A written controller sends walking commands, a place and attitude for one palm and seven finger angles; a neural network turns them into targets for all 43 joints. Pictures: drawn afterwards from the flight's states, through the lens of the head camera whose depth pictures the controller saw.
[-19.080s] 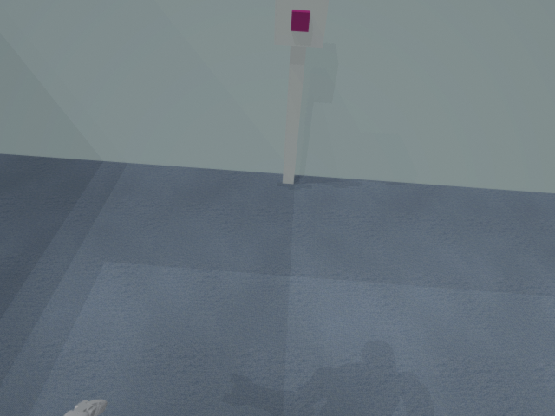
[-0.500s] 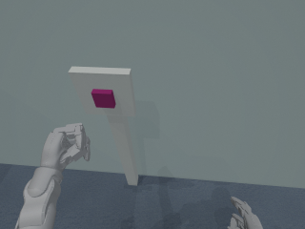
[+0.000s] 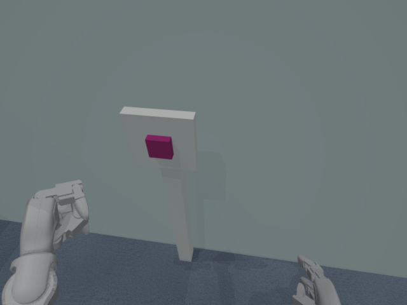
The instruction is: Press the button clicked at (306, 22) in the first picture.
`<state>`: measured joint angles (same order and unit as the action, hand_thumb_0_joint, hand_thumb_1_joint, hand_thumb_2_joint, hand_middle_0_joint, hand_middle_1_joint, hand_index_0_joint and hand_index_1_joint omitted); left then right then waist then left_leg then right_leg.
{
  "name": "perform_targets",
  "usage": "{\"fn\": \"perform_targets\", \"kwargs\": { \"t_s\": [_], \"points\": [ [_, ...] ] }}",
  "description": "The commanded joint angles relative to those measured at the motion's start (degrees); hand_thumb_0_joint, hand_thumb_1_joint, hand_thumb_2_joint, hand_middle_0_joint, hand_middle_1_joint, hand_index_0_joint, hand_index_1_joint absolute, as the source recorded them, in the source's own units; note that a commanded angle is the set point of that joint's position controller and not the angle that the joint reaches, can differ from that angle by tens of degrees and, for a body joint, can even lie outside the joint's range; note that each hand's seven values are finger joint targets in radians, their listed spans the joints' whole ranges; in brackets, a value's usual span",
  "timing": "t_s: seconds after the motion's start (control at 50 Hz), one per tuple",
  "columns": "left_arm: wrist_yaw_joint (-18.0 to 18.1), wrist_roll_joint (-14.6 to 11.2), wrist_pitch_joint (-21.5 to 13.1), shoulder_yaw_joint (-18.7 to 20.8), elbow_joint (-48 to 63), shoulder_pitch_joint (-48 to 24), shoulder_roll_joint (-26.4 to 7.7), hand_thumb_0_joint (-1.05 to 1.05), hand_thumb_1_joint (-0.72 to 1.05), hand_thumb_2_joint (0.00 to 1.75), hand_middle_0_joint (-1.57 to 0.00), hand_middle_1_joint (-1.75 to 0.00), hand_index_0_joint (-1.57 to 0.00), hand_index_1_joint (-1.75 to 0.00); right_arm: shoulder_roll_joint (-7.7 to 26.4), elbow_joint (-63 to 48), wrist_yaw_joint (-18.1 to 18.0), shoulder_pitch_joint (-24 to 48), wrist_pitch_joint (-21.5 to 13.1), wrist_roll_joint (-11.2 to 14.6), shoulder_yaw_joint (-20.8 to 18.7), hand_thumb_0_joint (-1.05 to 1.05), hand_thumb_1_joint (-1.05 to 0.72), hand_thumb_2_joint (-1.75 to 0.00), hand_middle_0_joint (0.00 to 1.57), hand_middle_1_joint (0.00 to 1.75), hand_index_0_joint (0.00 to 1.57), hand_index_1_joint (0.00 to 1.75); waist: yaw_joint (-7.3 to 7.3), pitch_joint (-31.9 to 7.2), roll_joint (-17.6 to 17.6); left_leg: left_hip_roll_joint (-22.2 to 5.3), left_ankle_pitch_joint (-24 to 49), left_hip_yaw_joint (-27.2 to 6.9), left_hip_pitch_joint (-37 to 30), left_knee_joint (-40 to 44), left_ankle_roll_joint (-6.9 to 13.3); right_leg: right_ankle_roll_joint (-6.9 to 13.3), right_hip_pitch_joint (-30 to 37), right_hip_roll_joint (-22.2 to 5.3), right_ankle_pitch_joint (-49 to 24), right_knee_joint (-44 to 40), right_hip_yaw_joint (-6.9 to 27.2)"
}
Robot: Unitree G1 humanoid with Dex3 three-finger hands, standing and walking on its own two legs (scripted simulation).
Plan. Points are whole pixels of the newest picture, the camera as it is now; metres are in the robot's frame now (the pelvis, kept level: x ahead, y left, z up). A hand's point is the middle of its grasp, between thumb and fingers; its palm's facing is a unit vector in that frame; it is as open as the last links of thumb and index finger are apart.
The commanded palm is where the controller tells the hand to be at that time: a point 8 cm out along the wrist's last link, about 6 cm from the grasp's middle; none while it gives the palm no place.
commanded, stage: draw the hand back to the body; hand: left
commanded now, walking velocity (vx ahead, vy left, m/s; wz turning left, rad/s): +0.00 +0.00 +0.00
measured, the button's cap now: (160, 146) +0.47 +0.17 +0.05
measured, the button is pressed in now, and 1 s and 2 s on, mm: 0 0 0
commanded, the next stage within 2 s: step back with the hand held close in 0.56 s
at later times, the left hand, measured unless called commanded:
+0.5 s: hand (51, 218) +0.18 +0.25 +0.16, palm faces +0.44 -0.81 -0.38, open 3.1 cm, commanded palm +0.13 +0.28 +0.18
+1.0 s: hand (55, 226) +0.18 +0.24 +0.16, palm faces +0.30 -0.81 -0.50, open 3.1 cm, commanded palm +0.12 +0.29 +0.18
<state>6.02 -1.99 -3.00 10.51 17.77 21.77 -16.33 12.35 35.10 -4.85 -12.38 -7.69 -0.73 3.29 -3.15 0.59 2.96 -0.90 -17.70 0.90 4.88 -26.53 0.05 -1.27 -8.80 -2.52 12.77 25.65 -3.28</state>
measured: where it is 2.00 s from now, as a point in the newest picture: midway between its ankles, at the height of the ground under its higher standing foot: outside the picture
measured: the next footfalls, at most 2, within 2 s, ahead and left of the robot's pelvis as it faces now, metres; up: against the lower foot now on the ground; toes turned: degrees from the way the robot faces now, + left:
right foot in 1.86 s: -0.12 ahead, -0.12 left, +0.00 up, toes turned +4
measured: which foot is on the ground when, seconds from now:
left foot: down 0.00-1.00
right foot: down 0.00-1.00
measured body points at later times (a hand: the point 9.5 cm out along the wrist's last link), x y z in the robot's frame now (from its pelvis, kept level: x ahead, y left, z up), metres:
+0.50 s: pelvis +0.00 +0.00 +0.00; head -0.02 -0.01 +0.45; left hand +0.15 +0.29 +0.19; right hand +0.19 -0.21 -0.08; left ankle -0.03 +0.12 -0.74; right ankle +0.01 -0.13 -0.74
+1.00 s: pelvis -0.02 +0.01 +0.00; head -0.01 +0.00 +0.45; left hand +0.16 +0.28 +0.18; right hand +0.14 -0.24 -0.08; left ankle -0.03 +0.12 -0.74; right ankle +0.02 -0.14 -0.74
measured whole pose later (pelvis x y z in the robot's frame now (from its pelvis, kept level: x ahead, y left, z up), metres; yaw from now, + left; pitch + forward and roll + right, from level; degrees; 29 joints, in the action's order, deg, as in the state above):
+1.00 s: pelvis -0.02 +0.01 +0.00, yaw -2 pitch +0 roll +0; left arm 6.6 -1.2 -9.4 20.2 30.5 35.4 -21.2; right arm 13.5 31.4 -4.2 -11.3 -1.0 -0.5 -0.7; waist 0.7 0.7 1.7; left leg -0.3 -15.5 3.1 11.6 -27.2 0.9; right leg -2.1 -15.9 -2.9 9.3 25.3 -1.0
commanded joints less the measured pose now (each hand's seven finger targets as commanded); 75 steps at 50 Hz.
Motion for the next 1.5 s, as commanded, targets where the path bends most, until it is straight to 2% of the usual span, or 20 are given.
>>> {"fn": "perform_targets", "kwargs": {
  "t_s": [0.0, 0.26, 0.36, 0.5, 0.64, 0.66, 0.68, 0.7, 0.74, 0.8, 0.84, 0.92, 1.02, 1.16, 1.22, 1.28, 1.34, 1.38, 1.44, 1.48],
  "points": [
    [0.8, 0.1, -4.3, 6.8, 16.1, -2.4, -8.9, 0.0, 0.9, 0.9, -1.3, -1.5, -1.3, -1.5, 6.3, -9.1, -0.3, 7.4, -3.7, -0.1, -3.1, 0.0, -0.9, -0.9, 0.2, 0.3, 0.2, 0.3, -0.33, -4.6, -0.1, -0.3, 17.2, 0.0, 3.8, 5.8, 0.5, 2.2, 6.6, 2.0, -10.9, -3.0, 0.0],
    [1.1, -0.2, -5.6, 13.1, 23.7, 4.0, -11.3, 0.0, 0.9, 0.9, -1.3, -1.5, -1.3, -1.5, 5.5, -9.3, 0.1, 7.3, -4.1, 0.0, -3.6, 0.0, -0.9, -0.9, 0.2, 0.3, 0.2, 0.3, -1.21, -2.6, 1.6, -0.8, 18.8, 0.0, 3.5, 5.7, -0.1, 2.1, 6.4, 2.2, -11.6, -3.0, 0.3],
    [1.0, -0.1, -5.3, 11.5, 20.9, 3.0, -9.5, 0.0, 0.9, 0.9, -1.3, -1.5, -1.3, -1.5, 6.0, -8.8, -0.1, 6.7, -3.8, 0.1, -3.9, 0.0, -0.9, -0.9, 0.2, 0.3, 0.2, 0.3, -0.57, -0.7, -1.0, -0.8, 15.5, 0.2, 3.8, 6.2, 0.3, 1.9, 4.9, 2.2, -9.0, -3.8, 0.3],
    [1.4, 0.3, -5.8, 12.7, 22.8, 2.6, -11.1, 0.0, 0.9, 0.9, -1.3, -1.5, -1.3, -1.5, 5.7, -8.8, -0.4, 7.5, -4.3, -0.1, -3.7, 0.0, -0.9, -0.9, 0.2, 0.3, 0.2, 0.3, -1.26, -2.6, 1.7, -0.4, 14.9, 0.1, 3.5, 6.1, 0.2, 2.3, 6.4, 2.2, -8.9, -4.0, 0.6],
    [1.3, 0.0, -5.9, 12.3, 22.0, 2.8, -10.2, 0.0, 0.9, 0.9, -1.3, -1.5, -1.3, -1.5, 5.4, -8.7, -0.4, 7.6, -4.4, 0.0, -3.8, 0.0, -0.9, -0.9, 0.2, 0.3, 0.2, 0.3, -0.93, -0.5, 0.7, -0.5, 13.1, 0.5, 3.7, 6.3, 0.5, 2.1, 5.1, 2.2, -7.7, -5.0, 1.0],
    [1.4, 0.1, -5.7, 12.0, 20.2, 0.5, -10.1, 0.0, 0.9, 0.9, -1.3, -1.5, -1.3, -1.5, 5.5, -8.1, -0.5, 7.3, -4.3, -0.1, -3.8, 0.0, -0.9, -0.9, 0.2, 0.3, 0.2, 0.3, -0.48, -0.1, 0.3, -0.3, 12.4, 0.8, 3.8, 6.4, 0.6, 2.0, 4.6, 2.2, -7.2, -5.3, 1.0],
    [1.6, -0.3, -8.1, 18.3, 22.7, -3.0, -15.0, 0.0, 0.9, 0.9, -1.3, -1.5, -1.3, -1.5, 7.1, -10.4, -0.2, 6.3, -2.4, 0.1, -4.0, 0.0, -0.9, -0.9, 0.2, 0.3, 0.2, 0.3, 2.31, 3.4, -1.7, -1.2, 8.0, 0.8, 8.0, 4.8, 1.6, 1.9, -1.1, -0.4, -8.9, -8.5, 7.0],
    [1.5, 0.1, -9.1, 18.6, 21.6, -2.6, -15.3, 0.0, 0.9, 0.9, -1.3, -1.5, -1.3, -1.5, 6.4, -9.9, -0.2, 6.3, -1.4, 0.1, -3.9, 0.0, -0.9, -0.9, 0.2, 0.3, 0.2, 0.3, 2.2, 3.1, -3.7, -0.7, 6.2, -0.2, 8.3, 4.1, 1.6, 2.2, -1.7, -1.5, -7.4, -9.6, 7.3],
    [0.9, 0.3, -9.1, 14.1, 18.5, 6.0, -10.0, 0.0, 0.9, 0.9, -1.3, -1.5, -1.3, -1.5, 7.0, -9.9, 0.1, 6.7, 0.2, -0.2, -4.6, 0.0, -0.9, -0.9, 0.2, 0.3, 0.2, 0.3, 2.76, -0.2, -3.5, -0.9, 9.1, 0.0, 6.5, 3.6, 1.6, 2.3, -2.1, -1.9, -9.4, -8.7, 6.8],
    [1.2, 0.4, -9.8, 14.9, 21.9, 9.2, -11.3, 0.0, 0.9, 0.9, -1.3, -1.5, -1.3, -1.5, 7.4, -11.0, 0.1, 7.4, 1.6, -0.3, -5.2, 0.0, -0.9, -0.9, 0.2, 0.3, 0.2, 0.3, 2.68, -5.7, -0.1, -1.8, 16.0, -0.3, 7.0, 4.5, 1.4, 1.6, 1.9, -1.3, -16.2, -4.4, 4.3],
    [1.6, 0.3, -10.0, 16.1, 22.9, 11.7, -12.2, 0.0, 0.9, 0.9, -1.3, -1.5, -1.3, -1.5, 7.2, -11.9, 0.2, 7.1, 2.7, 0.0, -5.6, 0.0, -0.9, -0.9, 0.2, 0.3, 0.2, 0.3, 2.64, -8.7, -0.5, -2.4, 20.6, -0.8, 7.6, 4.3, 1.2, 1.3, 4.0, -0.9, -20.2, -1.6, 3.3],
    [2.1, 0.0, -10.3, 18.0, 24.6, 14.5, -13.6, 0.0, 0.9, 0.9, -1.3, -1.5, -1.3, -1.5, 6.9, -13.4, 0.0, 7.4, 3.9, 0.4, -6.0, 0.0, -0.9, -0.9, 0.2, 0.3, 0.2, 0.3, 2.46, -10.1, 0.0, -2.9, 23.0, -1.1, 10.2, 3.6, 0.9, 1.1, 4.6, -1.0, -23.5, 1.5, 3.2],
    [2.7, 0.3, -10.8, 17.9, 25.2, 13.9, -13.6, 0.0, 0.9, 0.9, -1.3, -1.5, -1.3, -1.5, 7.2, -13.9, -0.4, 7.1, 4.0, 0.7, -6.4, 0.0, -0.9, -0.9, 0.2, 0.3, 0.2, 0.3, 2.71, -7.8, 0.3, -3.8, 16.8, -1.7, 15.1, 4.5, 1.6, 0.6, 3.2, -0.6, -19.5, 3.4, 3.7],
    [3.7, 1.4, -11.9, 17.0, 24.6, 11.2, -13.0, 0.0, 0.9, 0.9, -1.3, -1.5, -1.3, -1.5, 7.4, -13.6, -0.5, 5.9, 2.7, 0.9, -6.2, 0.0, -0.9, -0.9, 0.2, 0.3, 0.2, 0.3, 3.27, -3.3, -2.7, -3.3, -7.8, -2.5, 25.8, 5.0, 3.6, 0.9, 0.5, -1.7, -3.0, 1.4, 7.7],
    [4.1, 1.9, -12.7, 17.2, 26.3, 10.2, -13.4, 0.0, 0.9, 0.9, -1.3, -1.5, -1.3, -1.5, 7.3, -13.5, -0.5, 5.5, 2.0, 0.8, -6.2, 0.0, -0.9, -0.9, 0.2, 0.3, 0.2, 0.3, 3.52, -3.2, -3.5, -2.5, -11.1, -2.6, 25.0, 2.9, 3.5, 1.4, -3.0, -2.4, 3.6, -1.8, 9.2],
    [4.5, 2.2, -13.5, 17.5, 26.8, 10.0, -13.6, 0.0, 0.9, 0.9, -1.3, -1.5, -1.3, -1.5, 7.7, -13.3, -0.6, 5.0, 1.3, 0.6, -6.0, 0.0, -0.9, -0.9, 0.2, 0.3, 0.2, 0.3, 3.59, -3.2, -0.8, -3.8, -14.3, -4.5, 27.7, 5.2, 4.0, 1.0, -2.5, -1.0, 6.5, 0.4, 7.7],
    [4.7, 2.6, -14.2, 17.9, 27.1, 10.4, -13.0, 0.0, 0.9, 0.9, -1.3, -1.5, -1.3, -1.5, 7.9, -13.4, -0.8, 5.1, 0.3, 0.6, -6.0, 0.0, -0.9, -0.9, 0.2, 0.3, 0.2, 0.3, 3.33, -3.5, 4.7, -6.9, -18.1, -7.4, 35.0, 9.9, 5.4, 0.0, 4.0, 1.8, 1.5, 8.7, 5.4],
    [4.6, 3.0, -14.6, 18.4, 27.0, 10.6, -12.9, 0.0, 0.9, 0.9, -1.3, -1.5, -1.3, -1.5, 7.8, -13.6, -0.7, 5.2, -0.5, 0.8, -6.1, 0.0, -0.9, -0.9, 0.2, 0.3, 0.2, 0.3, 3.04, -3.9, 5.8, -8.5, -18.9, -8.8, 39.2, 10.8, 6.3, -0.3, 8.2, 3.3, -4.6, 14.2, 4.9],
    [4.2, 3.0, -15.5, 19.1, 26.7, 10.9, -13.4, 0.0, 0.9, 0.9, -1.3, -1.5, -1.3, -1.5, 7.3, -12.9, -0.5, 4.5, -1.4, 0.6, -6.3, 0.0, -0.9, -0.9, 0.2, 0.3, 0.2, 0.3, 3.35, -3.0, 3.2, -6.8, -16.0, -7.7, 38.8, 6.6, 5.9, 0.6, 6.6, 2.6, -9.8, 13.0, 8.3],
    [3.8, 2.6, -15.5, 18.5, 27.4, 8.8, -13.2, 0.0, 0.9, 0.9, -1.3, -1.5, -1.3, -1.5, 7.4, -12.4, -0.1, 4.0, -1.5, 0.4, -6.5, 0.0, -0.9, -0.9, 0.2, 0.3, 0.2, 0.3, 3.65, -2.8, -3.5, -3.3, -16.0, -4.7, 34.8, 0.6, 4.2, 1.8, 0.4, -0.4, -5.3, 6.7, 12.9]
  ]
}}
